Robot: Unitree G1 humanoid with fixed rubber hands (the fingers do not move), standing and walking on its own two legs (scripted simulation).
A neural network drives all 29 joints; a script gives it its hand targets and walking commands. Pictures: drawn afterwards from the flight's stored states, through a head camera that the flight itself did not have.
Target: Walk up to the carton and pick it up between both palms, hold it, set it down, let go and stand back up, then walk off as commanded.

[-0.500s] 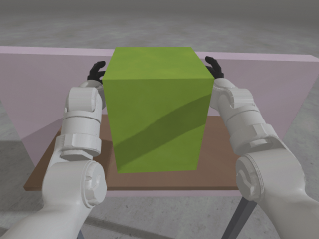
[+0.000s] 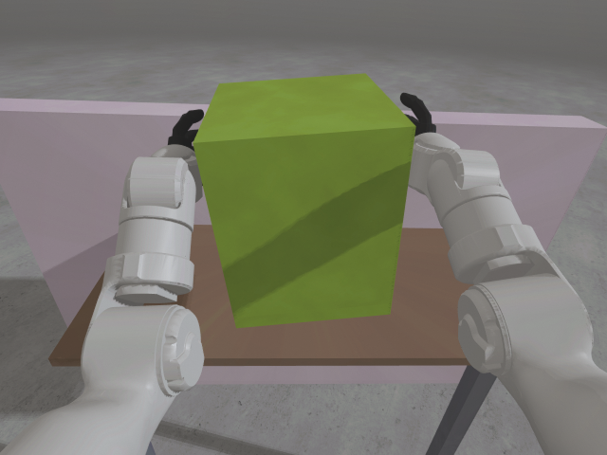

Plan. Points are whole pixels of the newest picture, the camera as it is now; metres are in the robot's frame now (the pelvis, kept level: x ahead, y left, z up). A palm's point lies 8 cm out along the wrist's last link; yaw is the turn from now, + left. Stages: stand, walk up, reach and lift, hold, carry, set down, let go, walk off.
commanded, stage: reach and lift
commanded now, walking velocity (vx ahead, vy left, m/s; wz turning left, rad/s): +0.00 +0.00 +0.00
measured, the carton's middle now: (303, 196) +0.39 +0.01 +0.25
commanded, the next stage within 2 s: hold in 0.06 s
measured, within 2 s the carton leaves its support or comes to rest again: neither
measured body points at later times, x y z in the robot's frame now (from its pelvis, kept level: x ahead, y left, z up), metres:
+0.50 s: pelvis +0.00 +0.00 +0.00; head -0.10 +0.02 +0.44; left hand +0.38 +0.16 +0.31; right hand +0.39 -0.13 +0.33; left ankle +0.05 +0.11 -0.75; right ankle +0.01 -0.09 -0.75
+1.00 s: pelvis +0.01 +0.00 +0.00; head -0.08 +0.02 +0.44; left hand +0.40 +0.16 +0.31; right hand +0.40 -0.14 +0.33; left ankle +0.05 +0.11 -0.75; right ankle +0.01 -0.09 -0.75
